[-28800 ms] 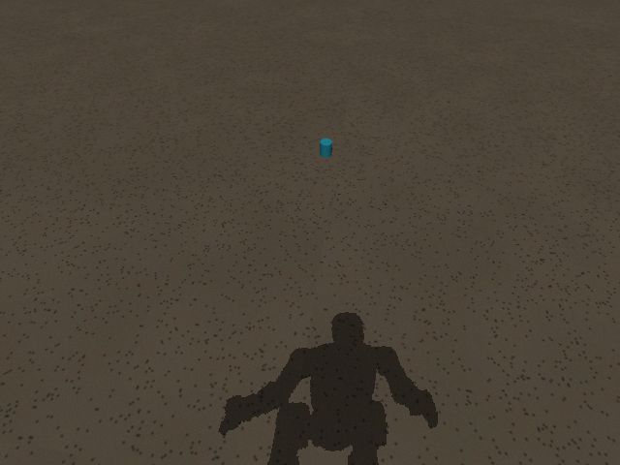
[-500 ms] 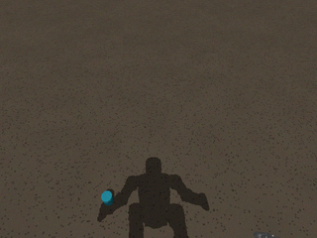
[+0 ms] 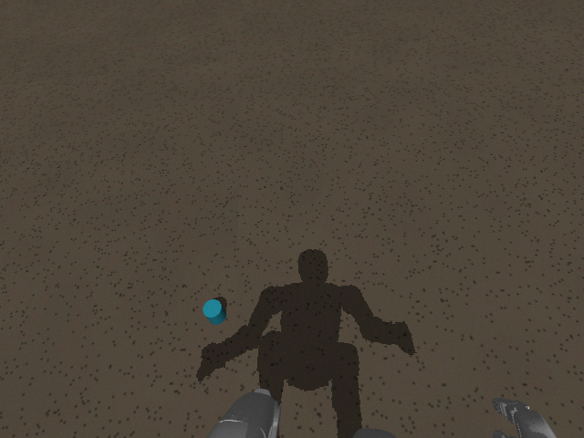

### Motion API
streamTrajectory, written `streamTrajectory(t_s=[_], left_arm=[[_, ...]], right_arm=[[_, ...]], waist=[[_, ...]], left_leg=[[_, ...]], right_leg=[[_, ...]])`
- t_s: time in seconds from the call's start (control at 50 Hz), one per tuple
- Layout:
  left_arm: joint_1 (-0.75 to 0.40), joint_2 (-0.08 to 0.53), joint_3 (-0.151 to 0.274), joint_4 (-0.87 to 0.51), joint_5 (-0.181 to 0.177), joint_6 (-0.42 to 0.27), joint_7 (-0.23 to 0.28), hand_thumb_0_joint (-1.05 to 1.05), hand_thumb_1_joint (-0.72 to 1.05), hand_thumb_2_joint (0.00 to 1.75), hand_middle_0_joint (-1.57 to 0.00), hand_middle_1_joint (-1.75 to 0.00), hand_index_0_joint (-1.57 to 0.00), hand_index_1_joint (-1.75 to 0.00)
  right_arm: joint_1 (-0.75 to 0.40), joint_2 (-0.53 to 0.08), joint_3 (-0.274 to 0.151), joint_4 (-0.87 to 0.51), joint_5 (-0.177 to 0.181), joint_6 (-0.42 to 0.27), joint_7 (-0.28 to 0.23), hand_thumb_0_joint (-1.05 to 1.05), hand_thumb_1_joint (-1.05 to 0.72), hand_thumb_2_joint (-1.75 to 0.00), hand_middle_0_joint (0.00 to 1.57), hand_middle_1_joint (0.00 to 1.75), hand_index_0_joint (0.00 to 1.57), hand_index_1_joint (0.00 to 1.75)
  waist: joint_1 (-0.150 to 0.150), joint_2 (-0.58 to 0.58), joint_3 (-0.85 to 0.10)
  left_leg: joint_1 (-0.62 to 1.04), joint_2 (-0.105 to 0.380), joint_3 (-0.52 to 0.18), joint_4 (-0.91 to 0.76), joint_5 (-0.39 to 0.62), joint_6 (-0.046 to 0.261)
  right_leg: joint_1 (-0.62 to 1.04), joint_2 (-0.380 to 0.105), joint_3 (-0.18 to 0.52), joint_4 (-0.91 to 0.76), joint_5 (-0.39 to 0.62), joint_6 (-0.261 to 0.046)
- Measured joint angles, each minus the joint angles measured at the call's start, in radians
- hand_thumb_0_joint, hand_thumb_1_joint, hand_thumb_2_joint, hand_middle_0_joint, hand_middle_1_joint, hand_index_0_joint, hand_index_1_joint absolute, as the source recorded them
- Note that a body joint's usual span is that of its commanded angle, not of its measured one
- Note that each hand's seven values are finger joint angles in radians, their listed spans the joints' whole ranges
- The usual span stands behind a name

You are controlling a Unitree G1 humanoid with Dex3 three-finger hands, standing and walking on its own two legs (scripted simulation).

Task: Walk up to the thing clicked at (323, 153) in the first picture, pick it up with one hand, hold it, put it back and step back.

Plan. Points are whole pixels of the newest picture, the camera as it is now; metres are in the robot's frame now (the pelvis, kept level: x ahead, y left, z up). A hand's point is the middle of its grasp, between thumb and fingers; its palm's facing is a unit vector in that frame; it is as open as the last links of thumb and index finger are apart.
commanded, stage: walk up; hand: left
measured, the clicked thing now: (214, 312) +0.54 +0.33 -0.72
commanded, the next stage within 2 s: none
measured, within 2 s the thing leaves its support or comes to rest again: neither
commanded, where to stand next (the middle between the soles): +0.15 +0.08 m, yaw +2 degrees
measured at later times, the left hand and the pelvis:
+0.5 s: hand out of the picture +0.08 +0.31 -0.14, palm faces +0.05 -0.93 -0.35, open 7.4 cm; pelvis +0.05 +0.03 +0.01, yaw +4 degrees
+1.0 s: hand (117, 427) +0.15 +0.29 -0.14, palm faces +0.04 -0.91 -0.42, open 7.4 cm; pelvis +0.00 +0.02 -0.03, yaw +5 degrees
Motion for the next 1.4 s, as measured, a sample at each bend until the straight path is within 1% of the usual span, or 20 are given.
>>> streamTrajectory(t_s=[0.2,0.26,0.3,0.38,0.5,0.6,0.64,0.68,0.76,0.84,0.9,0.98,1.02,1.04,1.1,1.18,1.28,1.34,1.36,1.4], left_arm=[[0.098,0.011,0.013,-0.088,-0.003,-0.063,-0.036,0.00,0.90,0.90,-0.21,-0.30,-0.20,-0.30],[0.133,0.044,0.016,-0.098,-0.009,-0.053,-0.044,0.00,0.90,0.90,-0.21,-0.30,-0.20,-0.30],[0.154,0.066,0.018,-0.088,-0.016,-0.032,-0.043,0.00,0.90,0.90,-0.21,-0.30,-0.20,-0.30],[0.163,0.068,0.004,-0.056,-0.023,-0.001,-0.038,0.00,0.90,0.90,-0.21,-0.30,-0.20,-0.30],[0.120,0.074,-0.003,-0.084,-0.044,-0.024,-0.036,0.00,0.90,0.90,-0.20,-0.30,-0.20,-0.30],[0.053,0.051,-0.017,-0.100,-0.060,-0.025,-0.017,0.00,0.90,0.90,-0.20,-0.30,-0.20,-0.30],[0.034,0.048,-0.018,-0.109,-0.056,-0.023,-0.014,0.00,0.90,0.90,-0.20,-0.30,-0.20,-0.30],[-0.005,0.024,-0.017,-0.111,-0.048,-0.021,-0.011,0.00,0.90,0.90,-0.20,-0.30,-0.20,-0.30],[-0.077,0.003,-0.033,-0.174,-0.032,-0.016,-0.003,0.00,0.90,0.90,-0.21,-0.30,-0.20,-0.30],[-0.123,-0.004,-0.030,-0.222,-0.023,0.003,0.009,0.00,0.90,0.90,-0.21,-0.30,-0.20,-0.30],[-0.136,-0.013,-0.024,-0.240,-0.011,0.009,0.015,0.00,0.90,0.90,-0.21,-0.30,-0.20,-0.30],[-0.137,-0.004,-0.016,-0.242,0.000,0.025,0.004,0.00,0.90,0.90,-0.21,-0.30,-0.20,-0.30],[-0.133,0.021,-0.007,-0.229,-0.008,0.036,-0.001,0.00,0.90,0.90,-0.21,-0.30,-0.20,-0.30],[-0.118,0.030,0.000,-0.214,-0.014,0.042,0.000,0.00,0.90,0.90,-0.21,-0.30,-0.20,-0.30],[-0.060,0.028,0.011,-0.139,-0.024,0.057,-0.004,0.00,0.90,0.90,-0.21,-0.30,-0.20,-0.30],[0.009,0.067,0.029,-0.098,-0.042,0.041,-0.022,0.00,0.90,0.90,-0.21,-0.30,-0.20,-0.30],[0.139,0.086,0.026,-0.043,-0.031,0.011,-0.049,0.00,0.90,0.90,-0.21,-0.30,-0.20,-0.30],[0.173,0.088,0.018,-0.013,-0.022,-0.004,-0.057,0.00,0.90,0.90,-0.21,-0.30,-0.20,-0.30],[0.175,0.086,0.016,-0.011,-0.022,-0.013,-0.057,0.01,0.90,0.90,-0.21,-0.30,-0.20,-0.30],[0.165,0.067,0.014,-0.014,-0.022,-0.045,-0.048,0.01,0.90,0.90,-0.21,-0.30,-0.20,-0.30]], right_arm=[[0.152,0.021,0.023,0.039,-0.032,-0.031,0.050,0.01,-0.90,-0.90,0.20,0.30,0.20,0.30],[0.145,0.024,0.015,0.017,-0.030,-0.064,0.052,0.01,-0.90,-0.90,0.20,0.30,0.20,0.30],[0.136,0.035,0.004,-0.011,-0.032,-0.095,0.044,0.01,-0.90,-0.90,0.20,0.30,0.20,0.30],[0.173,0.035,0.006,-0.060,-0.024,-0.125,0.027,0.01,-0.90,-0.90,0.20,0.30,0.20,0.30],[0.205,0.028,0.025,-0.079,-0.009,-0.132,0.002,0.00,-0.90,-0.90,0.20,0.30,0.20,0.30],[0.156,0.024,0.026,-0.105,0.003,-0.070,-0.009,0.01,-0.90,-0.90,0.20,0.30,0.20,0.30],[0.137,0.023,0.027,-0.121,0.015,-0.042,-0.010,0.01,-0.90,-0.90,0.20,0.30,0.20,0.30],[0.097,0.012,0.023,-0.122,0.029,-0.020,-0.014,0.01,-0.90,-0.90,0.20,0.30,0.20,0.30],[0.046,0.016,0.027,-0.138,0.041,0.008,-0.028,0.01,-0.91,-0.90,0.20,0.30,0.20,0.30],[0.073,0.016,0.030,-0.146,0.036,0.011,-0.028,0.00,-0.91,-0.90,0.20,0.30,0.20,0.30],[0.113,0.004,0.035,-0.121,0.025,0.006,-0.028,0.00,-0.90,-0.90,0.20,0.30,0.20,0.30],[0.169,-0.002,0.039,-0.074,0.007,-0.012,-0.017,0.00,-0.90,-0.90,0.20,0.30,0.20,0.30],[0.181,0.013,0.034,-0.045,-0.006,-0.022,-0.010,0.00,-0.90,-0.90,0.20,0.30,0.20,0.30],[0.188,0.019,0.032,-0.036,-0.017,-0.023,-0.005,0.00,-0.90,-0.90,0.20,0.30,0.20,0.30],[0.221,0.005,0.027,-0.027,-0.033,-0.022,0.002,0.00,-0.90,-0.90,0.20,0.30,0.20,0.30],[0.232,0.020,0.030,-0.007,-0.044,-0.045,-0.010,0.01,-0.90,-0.90,0.20,0.30,0.20,0.30],[0.226,0.002,0.013,-0.062,-0.049,-0.076,0.020,0.01,-0.90,-0.90,0.20,0.30,0.20,0.30],[0.227,-0.016,0.008,-0.105,-0.045,-0.090,0.029,0.01,-0.90,-0.90,0.21,0.30,0.20,0.30],[0.228,-0.023,0.008,-0.114,-0.043,-0.090,0.032,0.01,-0.90,-0.90,0.21,0.30,0.20,0.30],[0.231,-0.046,0.001,-0.117,-0.036,-0.078,0.032,0.00,-0.90,-0.90,0.20,0.30,0.20,0.30]], waist=[[0.015,-0.025,-0.062],[0.021,-0.056,-0.055],[0.026,-0.104,-0.046],[-0.017,-0.103,-0.086],[-0.028,-0.117,-0.064],[-0.034,-0.087,-0.003],[-0.037,-0.073,0.007],[-0.041,-0.015,0.042],[-0.027,0.003,0.105],[-0.023,0.006,0.095],[-0.021,0.011,0.066],[-0.035,-0.015,0.018],[-0.024,-0.083,0.017],[-0.014,-0.114,0.009],[-0.065,-0.077,-0.043],[-0.049,-0.103,-0.078],[-0.033,-0.095,-0.110],[-0.034,-0.079,-0.114],[-0.034,-0.071,-0.109],[-0.041,-0.012,-0.083]], left_leg=[[0.228,0.084,0.095,-0.258,-0.056,0.004],[0.281,0.089,0.133,-0.415,0.066,0.015],[0.314,0.066,0.170,-0.450,0.175,0.009],[0.349,0.077,0.160,-0.461,0.135,0.021],[0.430,0.088,0.170,-0.512,0.131,0.005],[0.410,0.107,0.194,-0.414,0.063,-0.011],[0.371,0.112,0.201,-0.329,0.011,-0.021],[0.311,0.135,0.172,-0.200,-0.040,-0.008],[0.144,0.024,0.077,0.169,-0.171,0.007],[0.072,-0.017,0.017,0.329,-0.122,-0.006],[0.114,0.006,0.013,0.230,-0.100,-0.020],[0.232,0.057,0.086,-0.121,-0.128,-0.013],[0.277,0.037,0.132,-0.215,-0.031,0.003],[0.289,0.028,0.158,-0.226,-0.015,0.006],[0.280,0.079,0.121,-0.235,0.000,0.027],[0.288,0.107,0.123,-0.352,0.082,0.004],[0.311,0.139,0.162,-0.426,0.106,0.027],[0.318,0.151,0.187,-0.420,0.095,0.032],[0.316,0.154,0.191,-0.405,0.086,0.028],[0.300,0.186,0.159,-0.325,0.049,0.046]], right_leg=[[0.095,-0.035,-0.085,-0.123,0.029,0.007],[0.103,-0.049,-0.083,-0.101,0.012,0.027],[0.066,-0.069,-0.032,0.018,-0.051,0.013],[-0.059,0.013,0.062,0.299,-0.120,-0.009],[-0.173,0.013,0.128,0.258,0.000,0.010],[-0.169,-0.007,0.059,0.067,0.118,0.025],[-0.136,0.001,0.037,-0.027,0.212,0.018],[-0.155,0.032,0.018,0.000,0.210,0.006],[-0.198,0.020,0.031,-0.001,0.231,-0.007],[-0.237,0.003,0.025,-0.034,0.275,-0.009],[-0.256,-0.003,0.014,-0.035,0.289,-0.010],[-0.273,-0.023,-0.009,-0.010,0.293,-0.002],[-0.279,-0.044,0.023,0.020,0.277,0.011],[-0.291,-0.039,0.057,0.054,0.188,0.013],[-0.321,0.066,0.113,0.283,-0.046,0.021],[-0.290,0.123,0.190,0.470,0.016,0.015],[-0.102,0.061,0.082,0.247,-0.070,0.058],[-0.005,0.040,0.046,0.059,-0.140,0.040],[0.028,0.036,0.036,-0.014,-0.129,0.027],[0.085,0.063,-0.001,-0.113,0.057,0.011]])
